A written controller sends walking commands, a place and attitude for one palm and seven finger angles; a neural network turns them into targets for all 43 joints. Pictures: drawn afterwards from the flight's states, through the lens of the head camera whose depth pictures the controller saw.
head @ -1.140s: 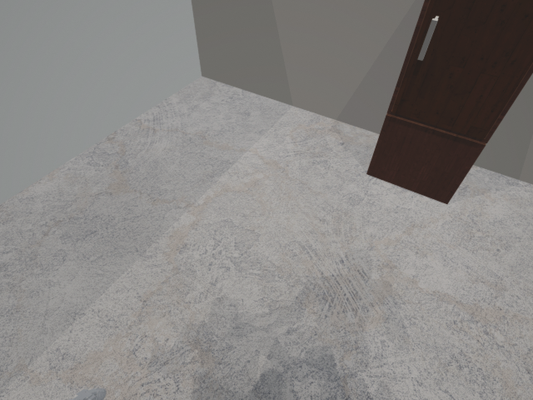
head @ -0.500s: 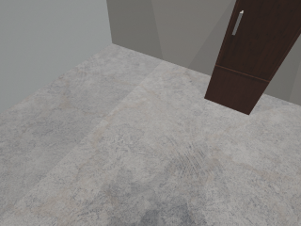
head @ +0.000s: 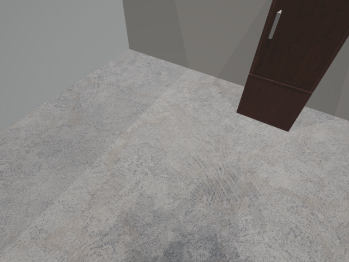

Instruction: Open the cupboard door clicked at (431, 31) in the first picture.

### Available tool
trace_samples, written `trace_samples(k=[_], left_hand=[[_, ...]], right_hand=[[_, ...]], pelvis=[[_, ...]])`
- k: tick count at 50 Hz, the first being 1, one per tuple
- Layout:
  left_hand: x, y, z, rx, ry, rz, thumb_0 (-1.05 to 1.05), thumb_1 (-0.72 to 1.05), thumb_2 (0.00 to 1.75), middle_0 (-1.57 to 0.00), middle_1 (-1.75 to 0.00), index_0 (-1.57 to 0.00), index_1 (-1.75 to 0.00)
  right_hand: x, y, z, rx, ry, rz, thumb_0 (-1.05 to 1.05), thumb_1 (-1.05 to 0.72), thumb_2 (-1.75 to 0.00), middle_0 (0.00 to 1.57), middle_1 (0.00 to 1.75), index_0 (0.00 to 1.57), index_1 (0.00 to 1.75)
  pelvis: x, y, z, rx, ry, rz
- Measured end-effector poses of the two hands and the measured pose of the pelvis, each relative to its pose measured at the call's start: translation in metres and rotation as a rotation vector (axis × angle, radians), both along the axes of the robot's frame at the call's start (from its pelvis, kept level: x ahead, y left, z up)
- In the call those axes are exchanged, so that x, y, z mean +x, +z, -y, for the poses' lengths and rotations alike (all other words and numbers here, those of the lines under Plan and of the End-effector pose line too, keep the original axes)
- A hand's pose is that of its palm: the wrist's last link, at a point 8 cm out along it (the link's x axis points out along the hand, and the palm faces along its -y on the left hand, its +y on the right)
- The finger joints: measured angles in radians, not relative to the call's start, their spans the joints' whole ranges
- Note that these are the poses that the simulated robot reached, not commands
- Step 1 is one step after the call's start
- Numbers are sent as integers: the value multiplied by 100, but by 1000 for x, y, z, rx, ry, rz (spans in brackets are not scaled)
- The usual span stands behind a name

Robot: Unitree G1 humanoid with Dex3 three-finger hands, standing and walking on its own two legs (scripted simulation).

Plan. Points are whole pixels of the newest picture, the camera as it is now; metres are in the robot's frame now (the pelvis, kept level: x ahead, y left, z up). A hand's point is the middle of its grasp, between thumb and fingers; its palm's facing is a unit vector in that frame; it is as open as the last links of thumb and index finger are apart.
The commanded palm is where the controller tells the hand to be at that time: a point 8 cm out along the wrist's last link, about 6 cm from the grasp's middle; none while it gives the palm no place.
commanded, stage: look at it before walking up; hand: left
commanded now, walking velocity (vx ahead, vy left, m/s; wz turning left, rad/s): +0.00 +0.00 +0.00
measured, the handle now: (275, 24) +1.37 -0.52 +0.00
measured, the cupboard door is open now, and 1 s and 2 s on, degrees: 0 0 0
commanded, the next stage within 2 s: walk to a spot facing it in 0.30 s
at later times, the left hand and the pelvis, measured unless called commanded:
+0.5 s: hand out of the picture +0.08 +0.24 -0.16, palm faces -0.03 -0.94 -0.33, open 7.4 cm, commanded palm none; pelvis +0.01 +0.00 +0.00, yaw -1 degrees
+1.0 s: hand out of the picture +0.14 +0.13 -0.17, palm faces -0.20 -0.96 -0.17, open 7.4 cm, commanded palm none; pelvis +0.13 -0.04 +0.00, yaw -15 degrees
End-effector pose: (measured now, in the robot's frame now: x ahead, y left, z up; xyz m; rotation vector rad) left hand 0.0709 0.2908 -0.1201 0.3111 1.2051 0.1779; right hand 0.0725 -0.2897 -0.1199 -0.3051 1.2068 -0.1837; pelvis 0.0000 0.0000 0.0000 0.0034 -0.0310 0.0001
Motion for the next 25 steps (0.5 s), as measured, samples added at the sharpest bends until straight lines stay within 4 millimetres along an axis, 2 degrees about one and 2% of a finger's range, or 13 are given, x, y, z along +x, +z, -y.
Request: trace_samples(k=[14, 25], left_hand=[[3, 2, -1, 6, 4, 0, 1, 90, 89, -21, -30, -21, -30], [2, -1, 2, 3, 8, -17, 1, 90, 89, -21, -30, -21, -30]], right_hand=[[11, 3, 3, -6, 8, 14, 1, -91, -90, 20, 30, 20, 30], [10, -1, 0, -1, -4, 9, 1, -91, -90, 20, 30, 20, 30]], pelvis=[[4, 1, 1, -1, 0, 0], [8, -1, 2, -2, -21, -2]])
